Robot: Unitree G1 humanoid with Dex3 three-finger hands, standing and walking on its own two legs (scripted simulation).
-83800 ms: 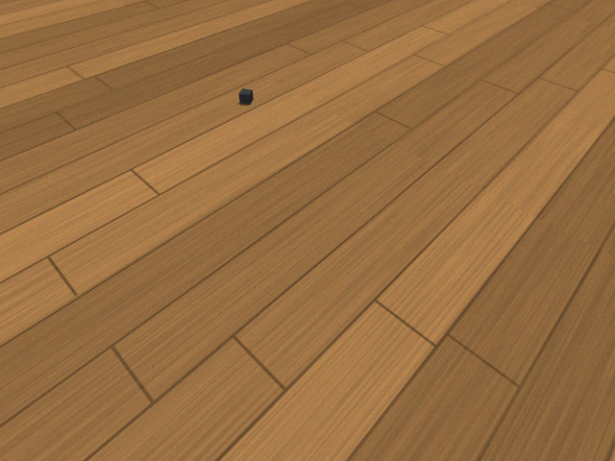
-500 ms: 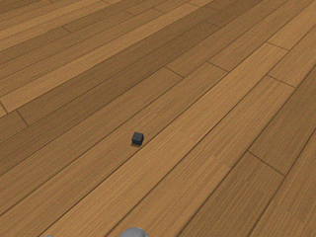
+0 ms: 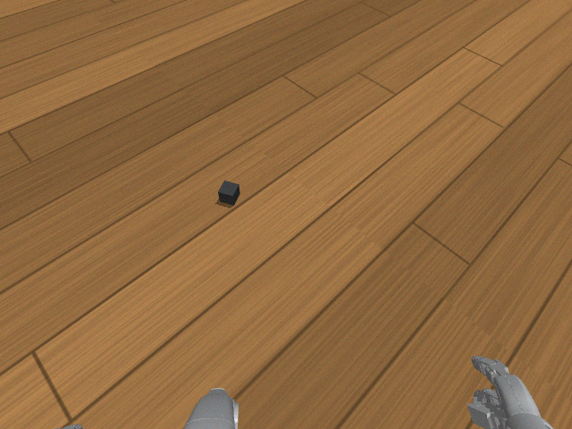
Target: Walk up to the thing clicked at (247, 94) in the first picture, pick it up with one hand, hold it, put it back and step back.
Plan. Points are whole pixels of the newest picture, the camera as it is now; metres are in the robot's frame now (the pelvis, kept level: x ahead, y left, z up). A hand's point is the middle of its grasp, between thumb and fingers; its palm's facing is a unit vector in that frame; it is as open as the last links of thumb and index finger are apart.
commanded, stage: step back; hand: left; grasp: from above
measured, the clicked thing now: (229, 193) +1.02 +0.25 -0.71
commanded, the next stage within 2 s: stand in 1.20 s
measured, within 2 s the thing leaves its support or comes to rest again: neither
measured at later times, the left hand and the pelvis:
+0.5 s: hand out of the picture -0.03 +0.28 -0.12, palm faces +0.09 -0.91 -0.41, open 7.4 cm; pelvis -0.07 -0.01 +0.02, yaw +4 degrees
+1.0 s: hand out of the picture +0.01 +0.30 -0.14, palm faces +0.12 -0.92 -0.36, open 7.4 cm; pelvis -0.03 +0.02 +0.02, yaw +5 degrees
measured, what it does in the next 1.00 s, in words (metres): steps on the spot: left foot, then left foot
